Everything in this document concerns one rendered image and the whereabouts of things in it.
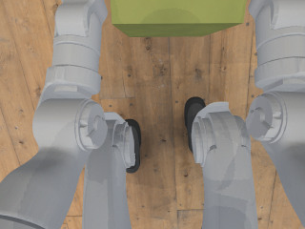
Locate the carton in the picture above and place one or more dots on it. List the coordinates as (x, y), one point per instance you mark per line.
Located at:
(176, 18)

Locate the left robot upper arm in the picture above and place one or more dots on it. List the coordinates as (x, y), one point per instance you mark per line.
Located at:
(38, 194)

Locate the robot left thigh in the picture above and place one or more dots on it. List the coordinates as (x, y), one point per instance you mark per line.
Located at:
(105, 204)

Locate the robot left forearm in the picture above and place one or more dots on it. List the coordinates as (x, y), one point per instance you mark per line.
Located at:
(76, 50)

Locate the right robot upper arm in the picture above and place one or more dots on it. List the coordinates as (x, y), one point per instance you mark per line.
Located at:
(277, 120)

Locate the robot left foot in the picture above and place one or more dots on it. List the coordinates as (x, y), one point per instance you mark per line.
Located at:
(136, 133)

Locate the robot right forearm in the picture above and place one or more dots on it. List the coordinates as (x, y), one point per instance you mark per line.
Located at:
(279, 27)

